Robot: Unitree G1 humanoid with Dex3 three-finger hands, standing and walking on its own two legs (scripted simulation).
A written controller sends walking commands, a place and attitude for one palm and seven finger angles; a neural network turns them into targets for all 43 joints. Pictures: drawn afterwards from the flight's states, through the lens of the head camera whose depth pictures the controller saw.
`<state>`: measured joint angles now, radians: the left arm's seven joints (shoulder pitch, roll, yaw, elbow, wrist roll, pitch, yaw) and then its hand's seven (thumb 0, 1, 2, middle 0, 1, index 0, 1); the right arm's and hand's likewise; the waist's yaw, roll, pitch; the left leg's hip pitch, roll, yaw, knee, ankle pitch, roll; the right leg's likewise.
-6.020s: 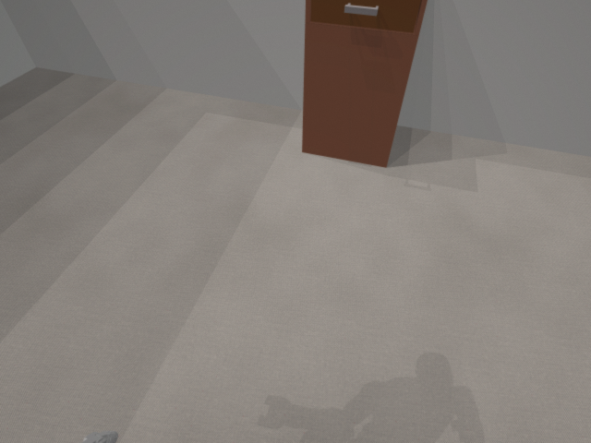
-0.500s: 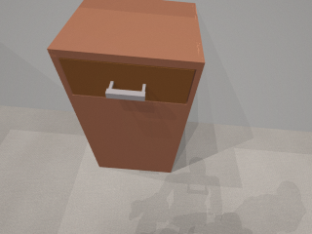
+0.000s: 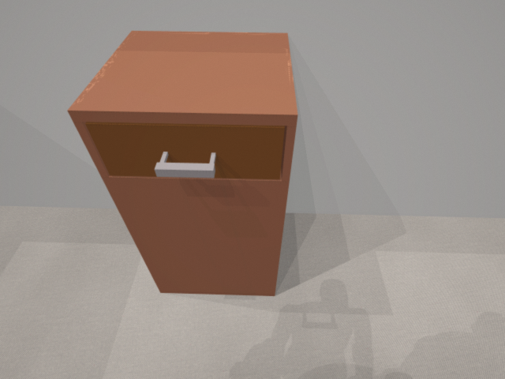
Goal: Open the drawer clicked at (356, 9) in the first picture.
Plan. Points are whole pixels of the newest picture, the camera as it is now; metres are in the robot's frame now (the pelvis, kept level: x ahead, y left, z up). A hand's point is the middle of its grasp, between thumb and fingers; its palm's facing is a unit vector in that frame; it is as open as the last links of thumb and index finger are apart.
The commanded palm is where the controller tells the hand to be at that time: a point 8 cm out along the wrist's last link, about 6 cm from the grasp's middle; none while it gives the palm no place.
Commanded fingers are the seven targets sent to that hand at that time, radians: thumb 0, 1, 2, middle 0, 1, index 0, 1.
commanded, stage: come to a stop and stand still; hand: left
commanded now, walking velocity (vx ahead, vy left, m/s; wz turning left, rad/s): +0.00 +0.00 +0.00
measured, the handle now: (187, 163) +0.56 +0.18 +0.00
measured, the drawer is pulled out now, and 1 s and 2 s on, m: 0.00 0.00 0.00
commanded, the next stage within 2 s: look again from close up in 0.22 s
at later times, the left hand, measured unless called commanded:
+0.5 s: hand out of the picture +0.01 +0.17 -0.18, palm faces +0.03 -0.98 -0.19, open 7.3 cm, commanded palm none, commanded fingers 0.00 0.90 0.90 -0.20 -0.30 -0.20 -0.30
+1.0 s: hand out of the picture +0.07 +0.22 -0.15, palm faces -0.06 -0.94 -0.33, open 7.4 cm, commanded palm +0.13 +0.26 -0.06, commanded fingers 0.00 0.78 0.85 -0.21 -0.38 -0.21 -0.38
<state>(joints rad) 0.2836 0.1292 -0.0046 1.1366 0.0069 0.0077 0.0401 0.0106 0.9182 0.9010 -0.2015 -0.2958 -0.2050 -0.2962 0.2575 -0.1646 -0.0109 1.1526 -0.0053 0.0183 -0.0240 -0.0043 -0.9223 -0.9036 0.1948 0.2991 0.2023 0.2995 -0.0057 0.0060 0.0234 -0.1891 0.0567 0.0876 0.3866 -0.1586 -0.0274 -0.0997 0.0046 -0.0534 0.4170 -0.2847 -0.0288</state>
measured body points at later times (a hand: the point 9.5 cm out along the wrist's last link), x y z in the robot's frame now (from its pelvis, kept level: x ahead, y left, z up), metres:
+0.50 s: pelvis +0.02 +0.01 -0.01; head +0.02 +0.00 +0.44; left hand +0.01 +0.22 -0.17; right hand +0.01 -0.20 -0.17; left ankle +0.02 +0.14 -0.74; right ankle -0.03 -0.09 -0.74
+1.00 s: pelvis +0.02 +0.03 -0.01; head +0.03 +0.03 +0.44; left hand +0.07 +0.27 -0.13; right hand +0.06 -0.20 -0.15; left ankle +0.02 +0.14 -0.74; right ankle -0.03 -0.09 -0.74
